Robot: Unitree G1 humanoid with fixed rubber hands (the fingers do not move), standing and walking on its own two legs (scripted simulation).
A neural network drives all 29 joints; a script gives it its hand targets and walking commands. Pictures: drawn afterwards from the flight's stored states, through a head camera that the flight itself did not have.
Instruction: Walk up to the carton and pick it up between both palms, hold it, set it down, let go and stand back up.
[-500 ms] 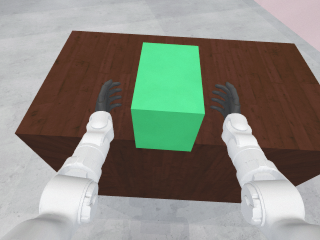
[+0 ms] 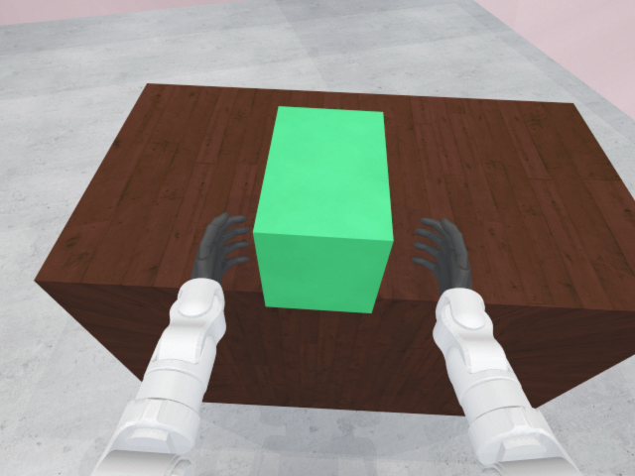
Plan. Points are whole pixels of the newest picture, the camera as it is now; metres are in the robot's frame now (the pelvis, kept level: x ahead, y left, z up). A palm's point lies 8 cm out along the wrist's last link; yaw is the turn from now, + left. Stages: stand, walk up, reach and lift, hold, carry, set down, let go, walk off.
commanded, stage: set down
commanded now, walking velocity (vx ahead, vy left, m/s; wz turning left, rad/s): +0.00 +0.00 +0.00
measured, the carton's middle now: (324, 208) +0.50 +0.01 +0.02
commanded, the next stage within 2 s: none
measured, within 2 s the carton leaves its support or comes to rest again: neither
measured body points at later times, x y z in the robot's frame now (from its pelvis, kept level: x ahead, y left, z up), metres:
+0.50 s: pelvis +0.02 +0.00 +0.01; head +0.02 +0.01 +0.45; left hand +0.28 +0.18 +0.06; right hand +0.29 -0.17 +0.05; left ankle +0.02 +0.14 -0.74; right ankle +0.03 -0.13 -0.74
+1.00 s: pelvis +0.02 +0.00 +0.01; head +0.01 +0.01 +0.46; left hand +0.22 +0.20 +0.02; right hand +0.22 -0.19 +0.03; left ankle +0.02 +0.14 -0.74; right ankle +0.03 -0.13 -0.74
